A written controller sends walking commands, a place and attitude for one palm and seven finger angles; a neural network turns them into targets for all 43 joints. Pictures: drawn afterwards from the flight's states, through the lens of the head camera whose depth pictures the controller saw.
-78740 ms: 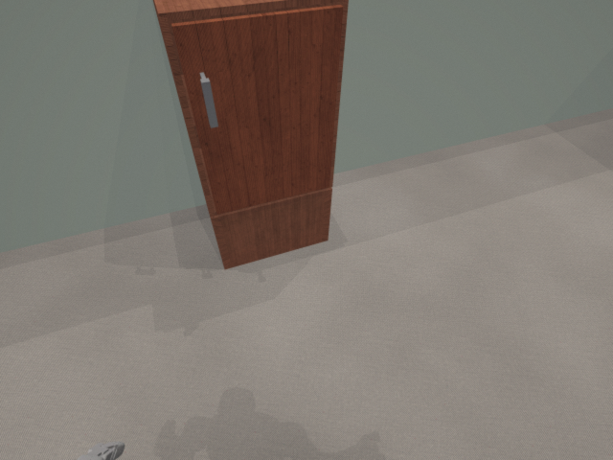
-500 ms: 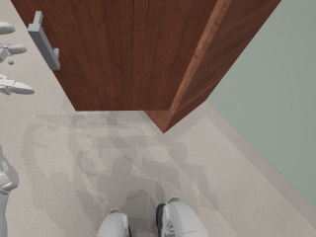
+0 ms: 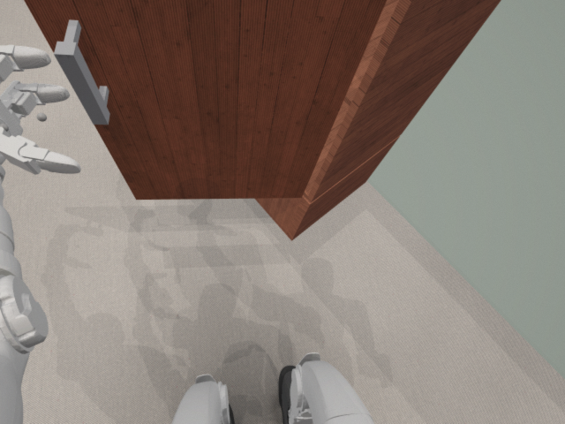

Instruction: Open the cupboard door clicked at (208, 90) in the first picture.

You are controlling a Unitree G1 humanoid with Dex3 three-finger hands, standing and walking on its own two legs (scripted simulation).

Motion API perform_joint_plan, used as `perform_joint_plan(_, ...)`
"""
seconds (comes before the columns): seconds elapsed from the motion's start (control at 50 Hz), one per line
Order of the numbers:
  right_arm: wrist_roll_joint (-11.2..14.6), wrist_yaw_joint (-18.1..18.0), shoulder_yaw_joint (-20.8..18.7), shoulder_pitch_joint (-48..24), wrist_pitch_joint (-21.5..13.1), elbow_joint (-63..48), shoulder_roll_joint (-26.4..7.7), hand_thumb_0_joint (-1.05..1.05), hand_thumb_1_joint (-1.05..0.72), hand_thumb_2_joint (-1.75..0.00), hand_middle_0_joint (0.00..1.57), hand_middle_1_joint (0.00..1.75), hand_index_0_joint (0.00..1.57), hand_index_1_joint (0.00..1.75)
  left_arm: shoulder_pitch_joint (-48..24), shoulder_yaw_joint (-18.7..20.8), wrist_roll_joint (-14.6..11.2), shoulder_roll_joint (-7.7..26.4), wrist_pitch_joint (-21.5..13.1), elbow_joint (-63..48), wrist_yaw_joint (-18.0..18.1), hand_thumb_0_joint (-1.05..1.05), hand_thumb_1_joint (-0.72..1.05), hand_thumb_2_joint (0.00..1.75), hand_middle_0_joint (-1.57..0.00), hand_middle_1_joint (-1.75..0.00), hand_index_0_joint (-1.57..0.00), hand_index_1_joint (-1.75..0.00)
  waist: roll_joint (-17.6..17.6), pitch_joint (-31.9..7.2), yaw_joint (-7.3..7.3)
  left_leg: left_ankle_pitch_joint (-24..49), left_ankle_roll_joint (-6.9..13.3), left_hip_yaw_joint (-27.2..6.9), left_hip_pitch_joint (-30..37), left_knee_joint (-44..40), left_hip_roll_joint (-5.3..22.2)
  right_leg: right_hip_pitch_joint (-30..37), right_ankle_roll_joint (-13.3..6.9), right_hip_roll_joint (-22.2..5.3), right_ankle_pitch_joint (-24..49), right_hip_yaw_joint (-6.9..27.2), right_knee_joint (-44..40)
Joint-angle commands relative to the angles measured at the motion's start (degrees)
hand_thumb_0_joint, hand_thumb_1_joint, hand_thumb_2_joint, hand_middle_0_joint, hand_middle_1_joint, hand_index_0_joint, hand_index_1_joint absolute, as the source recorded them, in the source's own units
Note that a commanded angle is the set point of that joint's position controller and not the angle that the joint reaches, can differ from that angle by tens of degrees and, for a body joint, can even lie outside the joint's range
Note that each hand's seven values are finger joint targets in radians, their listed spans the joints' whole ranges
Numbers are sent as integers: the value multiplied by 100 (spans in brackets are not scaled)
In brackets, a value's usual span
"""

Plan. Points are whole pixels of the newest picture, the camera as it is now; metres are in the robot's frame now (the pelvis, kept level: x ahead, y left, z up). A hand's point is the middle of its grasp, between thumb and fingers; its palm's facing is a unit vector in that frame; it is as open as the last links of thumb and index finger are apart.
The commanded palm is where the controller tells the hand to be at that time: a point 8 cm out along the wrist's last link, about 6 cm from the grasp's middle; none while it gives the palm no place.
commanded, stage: slide the fingers in behind the handle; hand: left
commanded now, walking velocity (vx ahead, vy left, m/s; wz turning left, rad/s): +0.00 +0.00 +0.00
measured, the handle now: (88, 76) +0.57 +0.22 +0.07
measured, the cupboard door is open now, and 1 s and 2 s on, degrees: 54 54 55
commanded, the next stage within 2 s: close the thumb around the handle in 1.20 s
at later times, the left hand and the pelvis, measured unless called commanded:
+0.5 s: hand (70, 117) +0.50 +0.24 +0.06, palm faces +0.00 -1.00 +0.00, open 13.9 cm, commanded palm +0.48 +0.27 +0.07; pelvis +0.00 -0.01 +0.00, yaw +0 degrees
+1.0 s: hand (93, 115) +0.51 +0.21 +0.06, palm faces +0.01 -1.00 -0.01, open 13.9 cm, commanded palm +0.48 +0.25 +0.07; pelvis +0.01 -0.01 +0.00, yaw +0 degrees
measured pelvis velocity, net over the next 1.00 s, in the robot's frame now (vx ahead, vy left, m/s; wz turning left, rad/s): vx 0.01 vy -0.01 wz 0.00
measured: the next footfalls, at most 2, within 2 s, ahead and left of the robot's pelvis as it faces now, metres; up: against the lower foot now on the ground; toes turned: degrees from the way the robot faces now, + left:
none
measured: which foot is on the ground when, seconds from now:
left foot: down 0.00-1.00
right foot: down 0.00-1.00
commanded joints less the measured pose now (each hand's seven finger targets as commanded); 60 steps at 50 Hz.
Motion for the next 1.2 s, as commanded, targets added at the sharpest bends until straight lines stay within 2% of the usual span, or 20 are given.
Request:
perform_joint_plan(0.0,-8,-70,-417,1005,-63,-141,-1131,0,-90,-90,20,30,20,30,-2408,-238,-171,1188,-374,-1154,134,0,-50,30,-30,-120,-30,-120,1224,-2632,-71,3525,-427,-765,2341,-863,46,1057,-124,249,1202,226,-319)
perform_joint_plan(0.04,-9,-89,-415,1029,-80,-136,-1149,0,-90,-90,20,30,20,30,-2424,-189,-219,1176,-362,-997,187,0,-50,30,-30,-120,-30,-120,991,-2408,-104,3359,-386,-753,2173,-903,21,1117,-141,256,1179,213,-346)
perform_joint_plan(0.08,-15,-96,-426,1032,-77,-121,-1142,0,-90,-90,20,30,20,30,-2492,-189,-132,1227,-353,-1026,248,0,-50,30,-30,-120,-30,-120,1100,-2652,-67,3399,-406,-743,2211,-888,10,1150,-127,225,1217,250,-307)
perform_joint_plan(0.16,-38,-78,-403,1020,-91,-131,-1121,0,-90,-90,20,30,20,30,-2348,-52,-90,1336,-409,-837,389,0,-50,30,-30,-120,-30,-120,895,-2535,-10,3165,-361,-667,1895,-868,-20,1347,-144,219,1301,290,-276)
perform_joint_plan(0.2,-39,-77,-403,1007,-108,-180,-1111,0,-90,-90,20,30,20,30,-2456,56,-60,1486,-467,-935,455,0,-50,30,-30,-120,-30,-120,774,-2670,13,2944,-292,-608,1633,-849,-63,1655,-143,203,1426,366,-255)
perform_joint_plan(0.26,-46,-61,-410,982,-132,-215,-1064,0,-90,-90,20,30,20,30,-2483,35,-47,1446,-618,-1264,458,0,-50,30,-30,-120,-30,-120,1142,-3124,96,3290,-328,-575,1907,-798,-68,1792,-162,196,1687,405,-179)
perform_joint_plan(0.32,-32,-46,-429,969,-133,-236,-1071,0,-90,-90,20,30,20,30,-2162,137,-90,1464,-602,-1211,449,0,-50,30,-30,-120,-30,-120,941,-3051,135,3315,-299,-531,1773,-794,-58,1953,-148,202,1823,419,-197)
perform_joint_plan(0.38,0,-61,-403,939,-111,-181,-1057,0,-90,-90,20,30,20,30,-2353,-142,-117,1169,-503,-1015,395,0,-50,30,-30,-120,-30,-120,755,-2673,-23,2956,-245,-527,1568,-832,-63,1823,-121,202,1671,411,-247)
perform_joint_plan(0.42,7,-73,-421,967,-117,-202,-1081,0,-90,-90,20,30,20,30,-2292,-60,-119,1257,-456,-1073,403,0,-50,30,-30,-120,-30,-120,737,-2723,37,2855,-225,-507,1513,-873,-84,1936,-126,196,1651,428,-273)
perform_joint_plan(0.48,-14,-63,-444,975,-139,-144,-1035,0,-90,-90,20,30,20,30,-2436,-265,-132,959,-540,-1307,428,0,-50,30,-30,-120,-30,-120,1237,-2986,36,3403,-330,-588,2091,-806,-58,1600,-144,194,1681,383,-234)
perform_joint_plan(0.58,-19,-49,-469,984,-161,-30,-1029,0,-90,-90,20,30,20,30,-2491,-510,-214,526,-564,-1234,539,0,-50,30,-30,-120,-30,-120,808,-2816,-105,3373,-316,-633,2067,-806,-29,1517,-116,203,1675,334,-262)
perform_joint_plan(0.62,-17,-36,-480,975,-185,-22,-1016,0,-90,-90,20,30,20,30,-2485,-591,-197,385,-535,-1175,565,0,-50,30,-30,-120,-30,-120,921,-2715,-88,3166,-299,-586,1995,-843,-63,1528,-125,196,1596,353,-301)
perform_joint_plan(0.66,-40,-30,-486,1001,-193,-3,-1018,0,-90,-90,20,30,20,30,-2582,-545,-143,512,-609,-1424,601,0,-50,30,-30,-120,-30,-120,1160,-3034,-21,3565,-363,-636,2272,-812,-56,1548,-151,186,1720,346,-236)
perform_joint_plan(0.78,-24,-9,-471,928,-183,-52,-972,0,-90,-90,20,30,20,30,-2319,-496,-140,414,-557,-1156,745,0,-50,30,-30,-120,-30,-120,831,-2727,2,3275,-293,-546,1860,-836,-86,1724,-141,176,1801,372,-246)
perform_joint_plan(0.84,-27,-20,-462,931,-178,-146,-989,0,-90,-90,20,30,20,30,-2316,-185,-80,853,-624,-1337,868,0,-50,30,-30,-120,-30,-120,899,-2839,116,3343,-296,-532,1784,-849,-102,1929,-166,170,1916,396,-182)
perform_joint_plan(0.92,-28,-4,-447,897,-196,-180,-951,0,-90,-90,20,30,20,30,-2339,-216,13,826,-668,-1256,955,0,-50,30,-30,-120,-30,-120,687,-2791,83,3061,-259,-475,1555,-834,-114,2028,-122,164,1887,447,-187)
perform_joint_plan(0.96,-32,-21,-460,929,-209,-180,-979,0,-90,-90,20,30,20,30,-2298,-24,12,1083,-739,-1358,935,0,-50,30,-30,-120,-30,-120,758,-3024,157,3244,-270,-487,1637,-829,-108,2183,-139,163,2051,472,-152)
perform_joint_plan(1.0,-31,-6,-471,939,-222,-180,-965,0,-90,-90,20,30,20,30,-2288,-191,-38,825,-761,-1504,866,0,-50,30,-30,-120,-30,-120,880,-3203,151,3494,-316,-534,1931,-835,-83,2086,-140,164,2061,429,-150)
perform_joint_plan(1.1,0,-1,-499,938,-203,-94,-979,0,-90,-90,20,30,20,30,-2091,-524,-180,318,-599,-1250,669,0,-50,30,-30,-120,-30,-120,727,-2924,43,3488,-322,-564,2052,-870,-46,1795,-115,189,1855,361,-258)
perform_joint_plan(1.18,-3,-42,-466,937,-230,-12,-993,0,-90,-90,20,30,20,30,-2566,-596,-122,345,-536,-974,740,0,-50,30,-30,-120,-30,-120,649,-2442,-97,2790,-275,-560,1663,-919,-95,1606,-115,169,1487,375,-286)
